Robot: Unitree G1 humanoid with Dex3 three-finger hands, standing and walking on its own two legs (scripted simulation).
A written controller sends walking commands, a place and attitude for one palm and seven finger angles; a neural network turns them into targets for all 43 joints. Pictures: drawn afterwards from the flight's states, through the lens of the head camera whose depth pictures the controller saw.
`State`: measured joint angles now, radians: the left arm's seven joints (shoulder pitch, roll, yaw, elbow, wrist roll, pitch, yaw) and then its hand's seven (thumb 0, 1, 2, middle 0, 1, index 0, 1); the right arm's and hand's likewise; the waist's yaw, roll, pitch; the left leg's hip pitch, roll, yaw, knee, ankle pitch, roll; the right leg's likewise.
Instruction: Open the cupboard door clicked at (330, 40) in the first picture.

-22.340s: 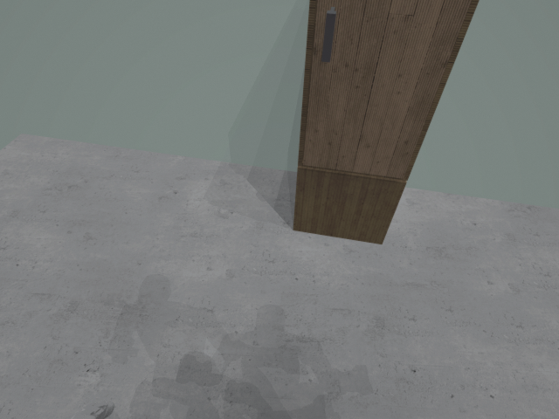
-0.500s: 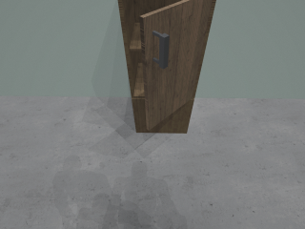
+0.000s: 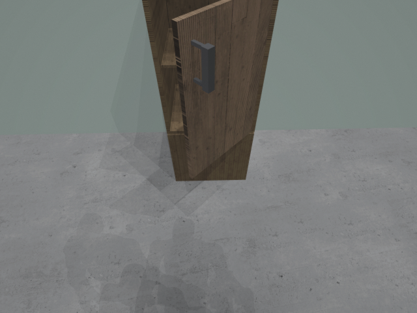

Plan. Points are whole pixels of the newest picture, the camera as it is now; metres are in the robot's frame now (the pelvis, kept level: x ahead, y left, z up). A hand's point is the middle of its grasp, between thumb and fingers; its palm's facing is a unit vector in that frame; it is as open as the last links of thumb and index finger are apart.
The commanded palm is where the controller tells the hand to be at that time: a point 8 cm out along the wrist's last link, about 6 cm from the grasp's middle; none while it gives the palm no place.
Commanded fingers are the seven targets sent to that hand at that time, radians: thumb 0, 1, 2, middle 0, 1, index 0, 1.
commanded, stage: walk to a spot facing it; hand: left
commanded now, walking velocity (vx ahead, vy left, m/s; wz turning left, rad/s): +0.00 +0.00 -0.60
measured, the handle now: (202, 66) +0.65 +0.06 +0.13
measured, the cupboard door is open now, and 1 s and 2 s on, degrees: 44 44 44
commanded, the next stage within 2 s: none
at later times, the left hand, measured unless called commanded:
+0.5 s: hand out of the picture +0.13 +0.18 -0.17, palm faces -0.23 -0.93 -0.30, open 7.4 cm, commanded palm none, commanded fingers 0.00 0.90 0.90 -0.20 -0.30 -0.20 -0.30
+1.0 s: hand (168, 294) +0.19 +0.11 -0.18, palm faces -0.48 -0.85 -0.20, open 7.4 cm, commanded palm none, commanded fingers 0.00 0.90 0.90 -0.20 -0.30 -0.20 -0.30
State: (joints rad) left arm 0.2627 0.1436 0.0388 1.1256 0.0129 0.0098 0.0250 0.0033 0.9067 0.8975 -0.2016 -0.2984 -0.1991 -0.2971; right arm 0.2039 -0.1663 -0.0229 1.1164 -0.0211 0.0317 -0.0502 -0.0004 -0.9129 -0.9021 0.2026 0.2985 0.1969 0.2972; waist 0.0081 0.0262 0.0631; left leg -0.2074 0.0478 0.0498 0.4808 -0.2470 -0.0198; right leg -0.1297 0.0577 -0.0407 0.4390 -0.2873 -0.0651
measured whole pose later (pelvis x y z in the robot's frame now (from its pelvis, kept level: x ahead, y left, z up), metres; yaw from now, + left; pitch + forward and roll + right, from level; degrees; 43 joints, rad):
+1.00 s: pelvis +0.01 -0.02 +0.00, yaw -33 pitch +1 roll -1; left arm 0.16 0.25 0.10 0.92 0.03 0.06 -0.03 0.01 0.91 0.90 -0.20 -0.30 -0.20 -0.30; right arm 0.17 -0.18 -0.02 0.87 -0.04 0.01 -0.04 0.00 -0.91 -0.90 0.20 0.30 0.20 0.30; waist 0.03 -0.04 0.10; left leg -0.25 0.09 0.09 0.53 -0.30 -0.03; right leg -0.48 0.01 0.01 1.12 -0.47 0.05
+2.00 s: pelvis +0.15 -0.23 -0.01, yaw -70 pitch +2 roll -1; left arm 0.05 0.23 0.08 0.93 0.03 0.02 -0.07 0.01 0.91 0.90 -0.19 -0.30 -0.19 -0.30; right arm 0.48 -0.16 -0.02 1.03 -0.04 -0.05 -0.03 0.00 -0.91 -0.90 0.20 0.30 0.20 0.30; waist -0.05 -0.01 0.10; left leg 0.05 0.11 0.30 0.34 -0.40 -0.06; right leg -0.61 -0.07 -0.11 0.82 -0.19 -0.02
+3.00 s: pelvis +0.24 -0.73 +0.00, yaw -89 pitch +0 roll +0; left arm 0.14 0.23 0.08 1.01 0.03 0.00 -0.03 0.01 0.93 0.90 -0.20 -0.30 -0.19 -0.30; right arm 0.41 -0.19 -0.03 1.09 -0.04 -0.05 -0.03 0.00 -0.93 -0.90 0.20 0.30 0.20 0.30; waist -0.04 0.00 0.08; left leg -0.02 0.08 0.28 0.40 -0.37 -0.02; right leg -0.54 -0.09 -0.10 0.71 -0.12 -0.01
